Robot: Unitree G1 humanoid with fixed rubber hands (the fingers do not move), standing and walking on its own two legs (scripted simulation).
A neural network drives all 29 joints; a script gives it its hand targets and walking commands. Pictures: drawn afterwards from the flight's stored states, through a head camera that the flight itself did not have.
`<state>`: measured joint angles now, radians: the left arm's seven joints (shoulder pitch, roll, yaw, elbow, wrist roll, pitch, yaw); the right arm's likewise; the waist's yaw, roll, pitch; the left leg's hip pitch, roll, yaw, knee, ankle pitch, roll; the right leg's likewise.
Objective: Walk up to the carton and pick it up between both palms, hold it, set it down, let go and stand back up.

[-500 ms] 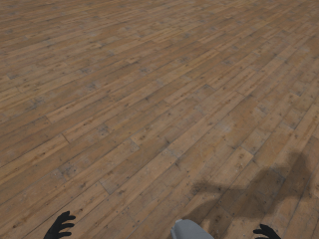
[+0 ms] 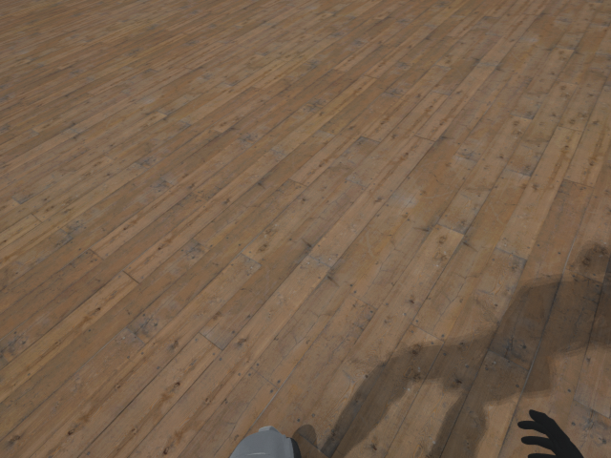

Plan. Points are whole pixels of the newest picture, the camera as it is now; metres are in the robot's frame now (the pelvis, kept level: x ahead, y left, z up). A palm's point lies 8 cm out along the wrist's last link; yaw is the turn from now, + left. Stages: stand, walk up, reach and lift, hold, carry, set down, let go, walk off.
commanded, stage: walk up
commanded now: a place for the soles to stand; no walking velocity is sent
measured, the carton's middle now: out of the picture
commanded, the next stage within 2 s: none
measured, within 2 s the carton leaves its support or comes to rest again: neither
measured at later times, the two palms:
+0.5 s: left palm out of the picture +0.02 +0.23 -0.10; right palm out of the picture -0.16 -0.31 -0.08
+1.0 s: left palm out of the picture -0.08 +0.16 -0.07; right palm out of the picture -0.39 -0.32 -0.11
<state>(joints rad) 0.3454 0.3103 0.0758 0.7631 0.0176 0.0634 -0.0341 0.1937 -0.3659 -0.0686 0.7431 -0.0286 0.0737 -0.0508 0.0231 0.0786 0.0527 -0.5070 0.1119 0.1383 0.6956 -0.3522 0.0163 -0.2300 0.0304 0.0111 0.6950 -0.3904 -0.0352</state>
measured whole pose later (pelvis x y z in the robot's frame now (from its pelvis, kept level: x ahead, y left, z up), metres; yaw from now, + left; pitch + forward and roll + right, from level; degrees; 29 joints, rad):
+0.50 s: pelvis -0.15 -0.01 +0.02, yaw -20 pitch -1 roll +2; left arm 0.25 0.32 0.08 0.73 0.04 0.08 0.00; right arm 0.23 -0.29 -0.04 0.77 -0.01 0.05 -0.06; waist 0.02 -0.09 0.09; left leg -0.22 -0.09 0.03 0.48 -0.23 0.07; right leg -0.44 0.20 0.24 0.46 -0.10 0.03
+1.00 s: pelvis -0.29 -0.03 +0.01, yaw -42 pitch -2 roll +2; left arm 0.31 0.29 0.04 0.77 0.02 0.07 -0.06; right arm 0.21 -0.37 -0.07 0.77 0.00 0.04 -0.04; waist 0.07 0.08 0.08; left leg -0.47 0.11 0.11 0.92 -0.52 0.01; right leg -0.24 -0.03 0.06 0.61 -0.35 0.02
